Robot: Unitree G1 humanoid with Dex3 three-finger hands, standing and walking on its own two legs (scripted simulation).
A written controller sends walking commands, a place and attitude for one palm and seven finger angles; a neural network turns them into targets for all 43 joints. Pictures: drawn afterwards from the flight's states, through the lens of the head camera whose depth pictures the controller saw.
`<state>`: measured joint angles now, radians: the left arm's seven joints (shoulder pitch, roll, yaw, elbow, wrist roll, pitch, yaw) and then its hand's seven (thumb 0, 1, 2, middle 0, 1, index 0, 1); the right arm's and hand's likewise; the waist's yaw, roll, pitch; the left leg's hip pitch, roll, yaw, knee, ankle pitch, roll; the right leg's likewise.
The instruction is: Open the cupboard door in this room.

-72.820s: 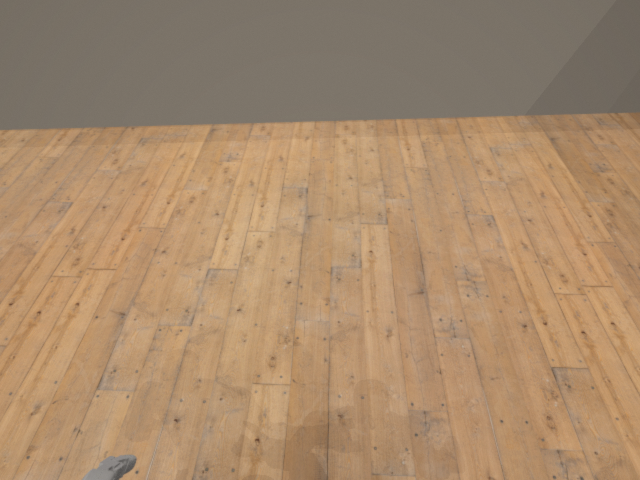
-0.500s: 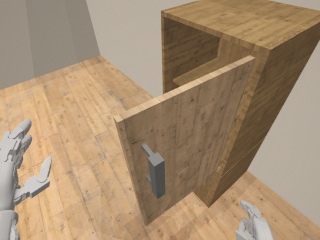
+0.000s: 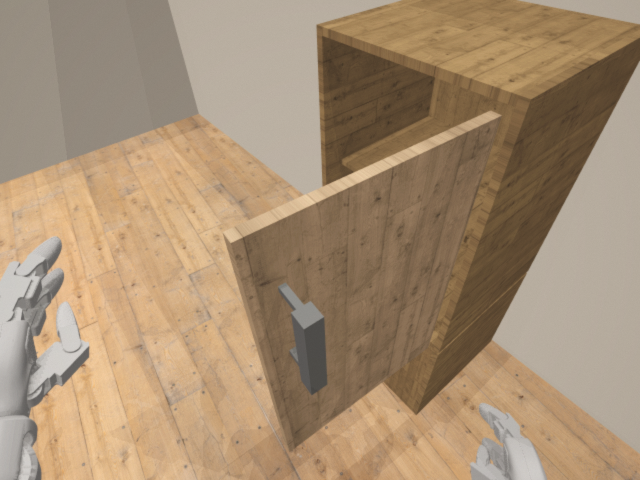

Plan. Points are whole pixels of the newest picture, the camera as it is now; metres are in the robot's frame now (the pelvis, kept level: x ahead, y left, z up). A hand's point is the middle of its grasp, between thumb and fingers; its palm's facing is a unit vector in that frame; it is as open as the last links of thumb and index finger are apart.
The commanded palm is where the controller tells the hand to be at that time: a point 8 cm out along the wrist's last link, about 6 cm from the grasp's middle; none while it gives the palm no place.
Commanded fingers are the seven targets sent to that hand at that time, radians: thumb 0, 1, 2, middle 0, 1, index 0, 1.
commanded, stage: step back with the hand held close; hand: left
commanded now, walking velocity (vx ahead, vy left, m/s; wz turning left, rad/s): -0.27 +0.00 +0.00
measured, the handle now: (301, 339) +0.27 +0.06 +0.06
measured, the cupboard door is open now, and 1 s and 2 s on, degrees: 86 86 86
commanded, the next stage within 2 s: stop stepping back and stand still in 1.14 s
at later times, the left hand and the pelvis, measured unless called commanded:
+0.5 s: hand (36, 389) +0.14 +0.28 +0.15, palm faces +0.36 -0.77 -0.52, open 7.4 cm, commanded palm +0.09 +0.31 +0.17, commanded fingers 0.00 0.90 0.90 -0.20 -0.30 -0.20 -0.30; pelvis -0.06 +0.02 -0.01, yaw -1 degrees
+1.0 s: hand out of the picture +0.07 +0.31 +0.17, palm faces +0.45 -0.78 -0.44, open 7.4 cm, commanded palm +0.00 +0.33 +0.17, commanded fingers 0.00 0.90 0.90 -0.20 -0.30 -0.20 -0.30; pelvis -0.14 +0.04 -0.01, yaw -1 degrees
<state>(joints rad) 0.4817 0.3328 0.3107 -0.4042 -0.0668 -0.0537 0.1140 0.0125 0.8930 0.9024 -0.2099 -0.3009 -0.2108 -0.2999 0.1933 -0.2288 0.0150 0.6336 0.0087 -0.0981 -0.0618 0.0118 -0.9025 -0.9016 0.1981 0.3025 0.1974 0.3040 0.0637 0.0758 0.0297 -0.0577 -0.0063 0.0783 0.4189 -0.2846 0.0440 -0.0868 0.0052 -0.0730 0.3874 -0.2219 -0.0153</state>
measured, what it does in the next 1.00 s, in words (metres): walks backwards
